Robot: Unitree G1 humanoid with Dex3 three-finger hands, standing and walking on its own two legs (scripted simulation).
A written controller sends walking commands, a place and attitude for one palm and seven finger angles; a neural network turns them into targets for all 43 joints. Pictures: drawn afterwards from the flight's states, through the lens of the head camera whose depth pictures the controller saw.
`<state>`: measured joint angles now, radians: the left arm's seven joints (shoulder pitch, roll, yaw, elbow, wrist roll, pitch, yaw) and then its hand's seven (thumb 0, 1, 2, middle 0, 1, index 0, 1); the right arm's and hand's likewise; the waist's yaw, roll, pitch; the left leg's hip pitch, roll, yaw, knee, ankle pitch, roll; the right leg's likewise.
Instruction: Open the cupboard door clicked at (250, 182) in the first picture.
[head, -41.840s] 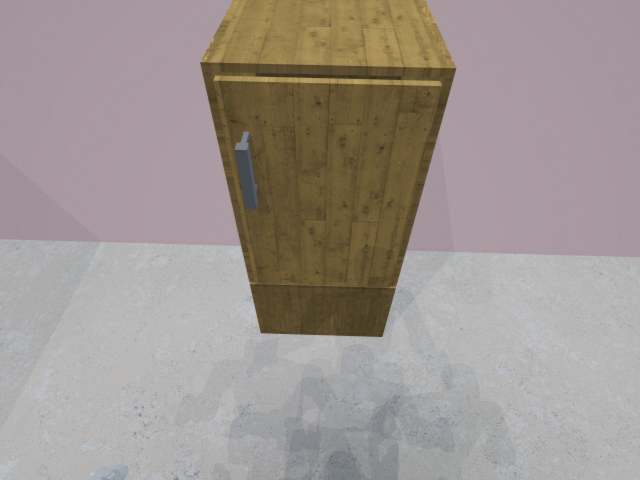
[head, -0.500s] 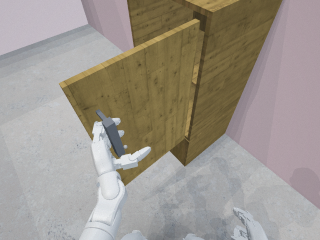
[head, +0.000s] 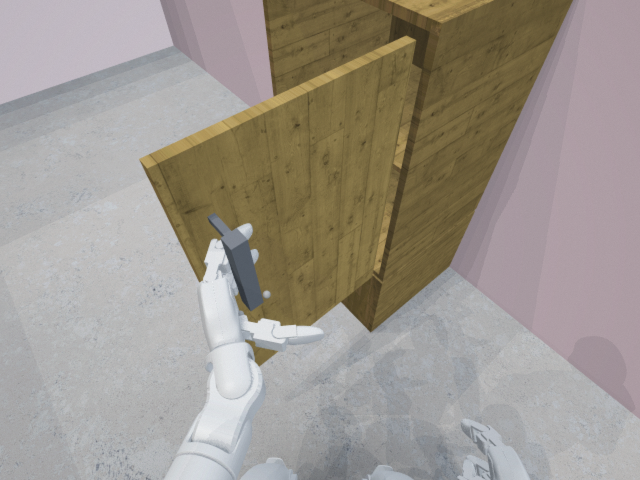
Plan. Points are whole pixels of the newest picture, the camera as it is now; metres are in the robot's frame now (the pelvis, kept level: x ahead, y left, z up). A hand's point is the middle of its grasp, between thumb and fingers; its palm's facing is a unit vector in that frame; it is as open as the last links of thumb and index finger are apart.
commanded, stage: slide the hand sideways off the handle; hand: left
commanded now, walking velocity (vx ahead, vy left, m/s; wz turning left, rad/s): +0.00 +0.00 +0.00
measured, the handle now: (235, 263) +0.37 +0.13 +0.06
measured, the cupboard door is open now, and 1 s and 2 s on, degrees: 91 93 93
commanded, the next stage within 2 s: draw the hand back to the body in 1.16 s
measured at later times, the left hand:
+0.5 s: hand (248, 332) +0.29 +0.10 +0.04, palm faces -0.09 -1.00 +0.00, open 16.2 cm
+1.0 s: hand (200, 370) +0.24 +0.15 +0.05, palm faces -0.03 -1.00 -0.02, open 16.3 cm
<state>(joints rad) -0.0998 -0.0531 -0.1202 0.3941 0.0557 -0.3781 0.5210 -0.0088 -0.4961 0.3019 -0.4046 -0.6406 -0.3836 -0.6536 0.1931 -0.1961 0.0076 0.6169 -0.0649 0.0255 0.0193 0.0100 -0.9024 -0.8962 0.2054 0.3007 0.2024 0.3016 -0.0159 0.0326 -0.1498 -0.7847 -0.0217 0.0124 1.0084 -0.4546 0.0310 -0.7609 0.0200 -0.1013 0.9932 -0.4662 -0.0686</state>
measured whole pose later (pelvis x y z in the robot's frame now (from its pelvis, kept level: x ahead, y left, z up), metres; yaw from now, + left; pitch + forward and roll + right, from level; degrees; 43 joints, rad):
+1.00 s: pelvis +0.01 +0.01 -0.01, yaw +0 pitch +14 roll -2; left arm 0.40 0.17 -0.02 -0.10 -0.17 -0.35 -0.09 -0.01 -0.50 0.30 -0.15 -0.30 -0.15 -0.30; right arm 0.24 -0.23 0.03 0.44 0.01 -0.04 -0.02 0.01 -0.90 -0.90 0.21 0.30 0.20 0.30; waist 0.00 0.04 -0.15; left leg -0.83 -0.02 0.01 1.10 -0.52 0.05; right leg -0.79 0.02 -0.10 1.06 -0.52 -0.05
